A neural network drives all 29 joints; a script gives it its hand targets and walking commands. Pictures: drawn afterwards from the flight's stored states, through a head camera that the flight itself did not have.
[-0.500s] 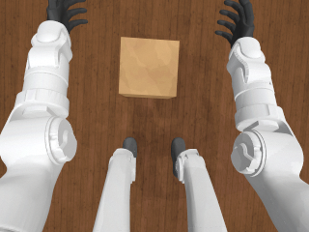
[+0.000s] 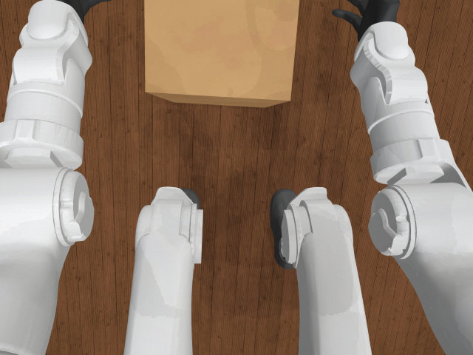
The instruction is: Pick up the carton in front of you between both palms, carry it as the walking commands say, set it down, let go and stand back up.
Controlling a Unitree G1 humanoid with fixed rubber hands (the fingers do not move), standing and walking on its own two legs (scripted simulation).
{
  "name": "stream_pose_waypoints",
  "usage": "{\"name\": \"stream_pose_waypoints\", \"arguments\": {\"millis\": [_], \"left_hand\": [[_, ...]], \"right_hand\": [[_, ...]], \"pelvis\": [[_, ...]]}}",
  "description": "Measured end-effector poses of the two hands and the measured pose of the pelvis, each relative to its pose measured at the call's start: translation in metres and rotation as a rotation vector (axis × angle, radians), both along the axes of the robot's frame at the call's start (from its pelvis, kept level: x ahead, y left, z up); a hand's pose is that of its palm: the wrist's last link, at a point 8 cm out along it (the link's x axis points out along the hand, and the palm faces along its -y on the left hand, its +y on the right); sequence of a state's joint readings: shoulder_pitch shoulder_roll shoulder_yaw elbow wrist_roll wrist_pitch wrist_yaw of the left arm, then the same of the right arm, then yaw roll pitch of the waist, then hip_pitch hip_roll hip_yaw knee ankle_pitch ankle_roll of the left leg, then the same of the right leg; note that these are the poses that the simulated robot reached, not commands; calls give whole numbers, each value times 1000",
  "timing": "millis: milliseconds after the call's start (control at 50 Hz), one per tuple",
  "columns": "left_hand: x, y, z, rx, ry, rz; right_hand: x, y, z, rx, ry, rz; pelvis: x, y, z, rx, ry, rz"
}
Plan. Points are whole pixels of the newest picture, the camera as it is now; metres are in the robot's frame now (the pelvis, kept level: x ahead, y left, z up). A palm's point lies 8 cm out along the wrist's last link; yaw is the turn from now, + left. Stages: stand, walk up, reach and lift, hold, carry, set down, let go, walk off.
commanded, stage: reach and lift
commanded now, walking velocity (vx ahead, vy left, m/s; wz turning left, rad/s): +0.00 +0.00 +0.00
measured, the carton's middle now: (221, 44) +0.54 +0.05 -0.32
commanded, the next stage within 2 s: none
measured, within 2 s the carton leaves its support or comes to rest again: leaves its support in 1.16 s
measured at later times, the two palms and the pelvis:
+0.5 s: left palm (105, 20) +0.55 +0.22 -0.25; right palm (334, 32) +0.55 -0.13 -0.25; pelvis +0.00 +0.01 -0.07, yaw -1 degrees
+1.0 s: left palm (121, 20) +0.55 +0.20 -0.24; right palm (320, 34) +0.55 -0.11 -0.24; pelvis -0.01 +0.00 -0.07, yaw -1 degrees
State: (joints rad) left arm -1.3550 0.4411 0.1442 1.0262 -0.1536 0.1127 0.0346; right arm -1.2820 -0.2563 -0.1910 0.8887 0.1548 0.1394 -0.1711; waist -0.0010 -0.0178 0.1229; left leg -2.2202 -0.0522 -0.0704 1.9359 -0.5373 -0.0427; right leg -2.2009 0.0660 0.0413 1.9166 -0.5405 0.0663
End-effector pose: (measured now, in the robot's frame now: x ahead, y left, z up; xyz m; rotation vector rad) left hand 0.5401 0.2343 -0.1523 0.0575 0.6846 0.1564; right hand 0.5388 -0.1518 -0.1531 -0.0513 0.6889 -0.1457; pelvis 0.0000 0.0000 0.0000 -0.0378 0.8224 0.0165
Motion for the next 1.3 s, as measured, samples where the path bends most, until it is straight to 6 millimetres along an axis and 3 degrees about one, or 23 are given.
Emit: {"name": "stream_pose_waypoints", "arguments": {"millis": [260,380,500,680,820,1120,1220,1300], "left_hand": [[-2,-11,-85,-6,66,-13],[5,-12,-100,-10,52,-9],[12,-10,-95,-9,28,-9],[5,-17,-91,-20,39,-21],[7,-38,-90,-35,40,-51],[6,-38,-88,-56,68,-71],[-2,-40,-72,-32,52,-14],[-8,-38,-32,-48,11,3]], "right_hand": [[0,9,-81,20,60,8],[4,8,-97,9,53,15],[14,18,-93,17,24,34],[6,24,-90,22,38,36],[7,43,-87,45,32,59],[12,41,-83,57,54,27],[8,45,-63,54,29,-5],[0,47,-26,61,-11,-5]], "pelvis": [[-14,4,-56,-5,-147,-11],[-8,6,-67,-3,-185,-11],[-3,5,-73,-2,-188,-12],[-7,4,-71,-3,-180,-7],[-13,3,-66,-1,-198,-7],[-4,4,-78,6,-198,-17],[0,3,-74,6,-162,-9],[0,1,-63,4,-132,4]]}}
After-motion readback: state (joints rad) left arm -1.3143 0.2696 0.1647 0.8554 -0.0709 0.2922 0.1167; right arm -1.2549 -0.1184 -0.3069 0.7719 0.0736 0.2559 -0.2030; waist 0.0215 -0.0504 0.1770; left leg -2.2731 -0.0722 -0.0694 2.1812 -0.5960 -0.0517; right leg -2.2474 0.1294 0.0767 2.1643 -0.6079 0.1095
